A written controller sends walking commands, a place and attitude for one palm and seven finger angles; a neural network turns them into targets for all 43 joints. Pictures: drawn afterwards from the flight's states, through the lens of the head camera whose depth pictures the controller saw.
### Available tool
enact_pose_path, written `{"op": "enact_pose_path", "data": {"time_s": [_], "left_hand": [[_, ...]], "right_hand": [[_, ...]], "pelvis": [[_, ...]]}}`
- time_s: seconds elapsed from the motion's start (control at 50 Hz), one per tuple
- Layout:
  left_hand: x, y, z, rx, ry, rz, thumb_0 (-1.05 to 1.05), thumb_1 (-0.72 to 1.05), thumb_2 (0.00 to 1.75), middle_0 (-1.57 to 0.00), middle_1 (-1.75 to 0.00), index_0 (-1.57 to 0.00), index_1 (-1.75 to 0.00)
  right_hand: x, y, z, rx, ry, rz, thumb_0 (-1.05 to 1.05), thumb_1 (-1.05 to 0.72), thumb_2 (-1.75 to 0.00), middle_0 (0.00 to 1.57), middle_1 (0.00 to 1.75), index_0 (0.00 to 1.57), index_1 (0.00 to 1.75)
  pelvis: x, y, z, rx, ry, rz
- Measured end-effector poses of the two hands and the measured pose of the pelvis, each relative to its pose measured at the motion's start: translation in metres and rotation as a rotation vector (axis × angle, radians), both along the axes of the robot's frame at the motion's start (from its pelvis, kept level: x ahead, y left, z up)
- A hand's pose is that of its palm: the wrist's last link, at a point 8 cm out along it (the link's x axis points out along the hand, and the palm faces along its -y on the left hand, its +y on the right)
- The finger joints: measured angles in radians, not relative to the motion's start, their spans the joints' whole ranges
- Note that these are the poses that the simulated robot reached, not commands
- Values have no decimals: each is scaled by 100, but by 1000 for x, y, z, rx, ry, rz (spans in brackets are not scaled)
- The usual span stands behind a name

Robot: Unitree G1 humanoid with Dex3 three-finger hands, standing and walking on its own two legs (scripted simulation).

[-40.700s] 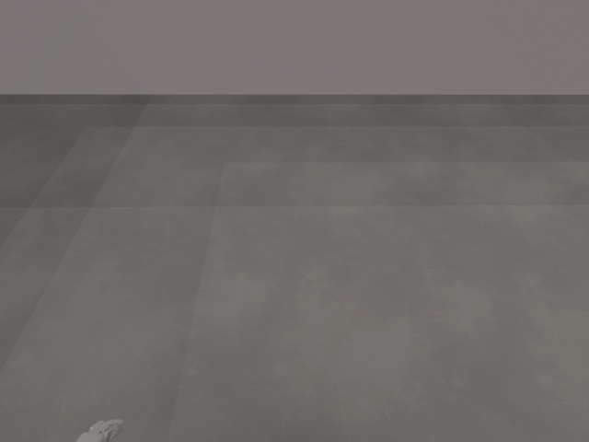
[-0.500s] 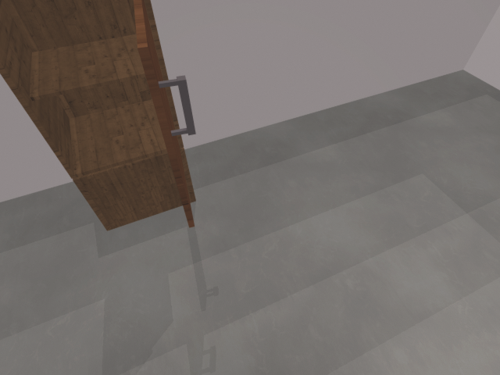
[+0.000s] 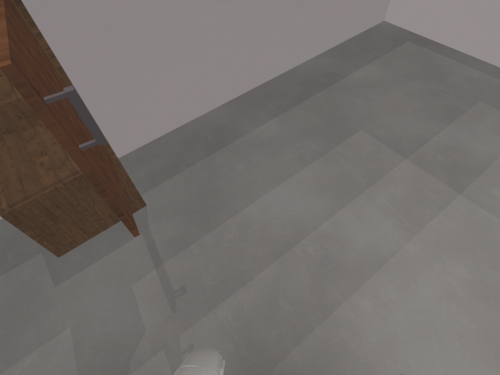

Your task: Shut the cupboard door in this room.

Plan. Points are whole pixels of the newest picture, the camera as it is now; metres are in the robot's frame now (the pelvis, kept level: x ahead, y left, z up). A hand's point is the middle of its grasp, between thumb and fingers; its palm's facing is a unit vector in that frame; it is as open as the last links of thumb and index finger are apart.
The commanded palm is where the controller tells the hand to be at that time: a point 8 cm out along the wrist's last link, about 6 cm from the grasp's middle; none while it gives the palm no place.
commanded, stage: walk around to get in front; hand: left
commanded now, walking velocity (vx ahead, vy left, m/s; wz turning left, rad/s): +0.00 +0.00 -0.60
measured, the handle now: (78, 121) +0.56 +0.44 +0.05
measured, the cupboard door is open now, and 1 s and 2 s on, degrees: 82 82 82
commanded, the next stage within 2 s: none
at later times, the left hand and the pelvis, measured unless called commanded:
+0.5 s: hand out of the picture +0.11 +0.31 -0.17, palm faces -0.22 -0.95 -0.23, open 7.4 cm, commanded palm none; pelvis +0.00 +0.10 +0.00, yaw -17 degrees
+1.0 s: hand (207, 315) +0.24 +0.13 -0.16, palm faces -0.63 -0.73 -0.25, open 7.4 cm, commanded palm none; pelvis +0.00 +0.07 -0.02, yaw -38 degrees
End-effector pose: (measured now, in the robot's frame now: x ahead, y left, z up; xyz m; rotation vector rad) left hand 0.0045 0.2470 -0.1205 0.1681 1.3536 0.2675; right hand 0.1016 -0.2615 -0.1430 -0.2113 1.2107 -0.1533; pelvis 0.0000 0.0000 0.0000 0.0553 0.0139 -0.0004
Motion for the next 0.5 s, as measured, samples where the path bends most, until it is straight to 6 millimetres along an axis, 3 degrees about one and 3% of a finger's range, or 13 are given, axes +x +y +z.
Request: {"op": "enact_pose_path", "data": {"time_s": [0.16,0.34,0.4,0.5], "left_hand": [[26,23,-2,2,-27,-83,0,90,90,-21,-30,-20,-30],[60,73,-16,-13,-34,-207,0,90,90,-21,-30,-20,-30],[79,92,-28,-23,-45,-246,0,90,90,-20,-30,-20,-30],[113,107,-22,-45,-60,-340,1,91,90,-20,-30,-20,-30]], "right_hand": [[-5,4,13,-38,-52,-66,1,-91,-90,20,30,20,30],[-19,51,24,-49,-117,-141,1,-91,-90,20,30,20,30],[-34,70,24,-69,-133,-177,0,-91,-90,20,30,20,30],[-74,97,33,-73,-76,-263,1,-90,-90,21,30,20,30]], "pelvis": [[3,18,0,-20,6,-86],[1,62,-5,-49,16,-187],[1,80,-12,-63,13,-216],[5,100,-2,-99,-4,-304]]}}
